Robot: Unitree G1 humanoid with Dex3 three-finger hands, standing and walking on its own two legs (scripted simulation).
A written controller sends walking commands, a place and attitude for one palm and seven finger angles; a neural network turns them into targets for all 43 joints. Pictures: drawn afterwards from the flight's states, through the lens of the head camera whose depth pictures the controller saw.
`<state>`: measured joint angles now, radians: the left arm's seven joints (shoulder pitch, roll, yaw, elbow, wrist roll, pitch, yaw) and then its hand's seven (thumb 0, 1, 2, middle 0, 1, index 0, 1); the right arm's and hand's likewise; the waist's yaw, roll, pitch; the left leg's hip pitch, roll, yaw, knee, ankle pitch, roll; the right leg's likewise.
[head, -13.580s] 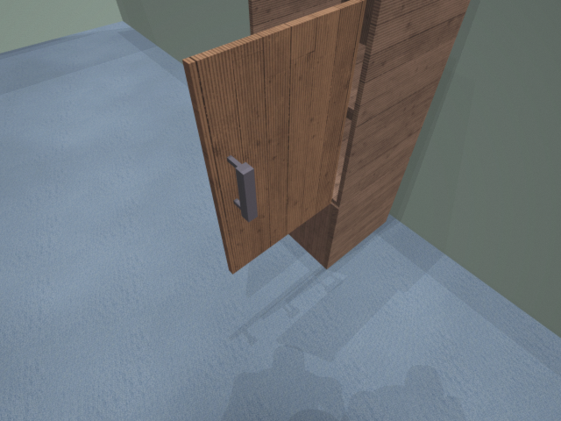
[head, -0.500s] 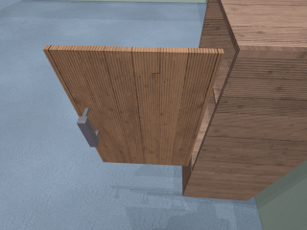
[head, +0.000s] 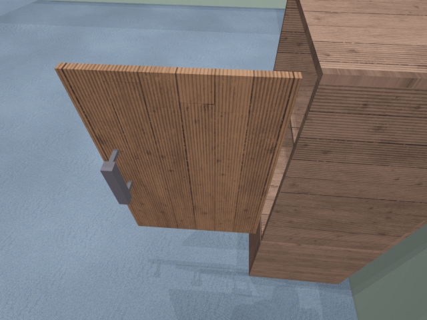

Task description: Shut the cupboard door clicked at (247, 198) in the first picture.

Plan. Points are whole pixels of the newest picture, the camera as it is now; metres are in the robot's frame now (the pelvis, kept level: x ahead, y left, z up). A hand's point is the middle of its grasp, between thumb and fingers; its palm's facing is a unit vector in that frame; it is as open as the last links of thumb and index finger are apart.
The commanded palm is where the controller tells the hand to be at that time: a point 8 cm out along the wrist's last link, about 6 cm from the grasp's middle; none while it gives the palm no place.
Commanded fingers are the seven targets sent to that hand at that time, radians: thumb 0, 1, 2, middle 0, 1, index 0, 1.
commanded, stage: look again from close up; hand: left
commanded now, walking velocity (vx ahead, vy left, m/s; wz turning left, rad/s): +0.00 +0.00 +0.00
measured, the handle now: (120, 177) +0.41 +0.25 -0.02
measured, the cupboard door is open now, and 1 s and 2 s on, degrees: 91 91 91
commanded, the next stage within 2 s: raise the hand and make a fist in 0.56 s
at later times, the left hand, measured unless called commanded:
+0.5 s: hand out of the picture -0.02 +0.17 -0.17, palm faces +0.02 -0.98 -0.19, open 7.3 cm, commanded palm none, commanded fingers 0.00 0.90 0.90 -0.20 -0.30 -0.20 -0.30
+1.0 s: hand (131, 312) +0.14 +0.16 -0.03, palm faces -0.07 -1.00 +0.03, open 6.5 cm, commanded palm +0.09 +0.23 -0.06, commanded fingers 0.00 0.90 0.90 -0.51 -0.64 -0.51 -0.64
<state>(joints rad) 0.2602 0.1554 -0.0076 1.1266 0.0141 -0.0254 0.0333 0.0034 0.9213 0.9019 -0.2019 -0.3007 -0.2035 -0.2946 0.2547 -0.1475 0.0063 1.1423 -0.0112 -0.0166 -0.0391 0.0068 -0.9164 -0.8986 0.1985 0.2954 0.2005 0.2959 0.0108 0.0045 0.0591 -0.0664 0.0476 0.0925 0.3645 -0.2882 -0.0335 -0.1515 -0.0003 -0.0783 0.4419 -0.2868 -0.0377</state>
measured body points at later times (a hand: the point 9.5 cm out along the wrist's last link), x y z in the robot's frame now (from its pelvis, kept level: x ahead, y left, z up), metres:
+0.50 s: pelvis -0.01 +0.00 +0.00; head +0.02 +0.00 +0.45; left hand -0.02 +0.22 -0.16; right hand -0.02 -0.20 -0.16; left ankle -0.06 +0.13 -0.74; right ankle -0.03 -0.09 -0.74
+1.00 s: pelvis -0.07 +0.01 -0.07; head -0.03 +0.03 +0.38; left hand +0.14 +0.21 -0.03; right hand +0.14 -0.25 -0.11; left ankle -0.06 +0.13 -0.74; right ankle -0.03 -0.09 -0.74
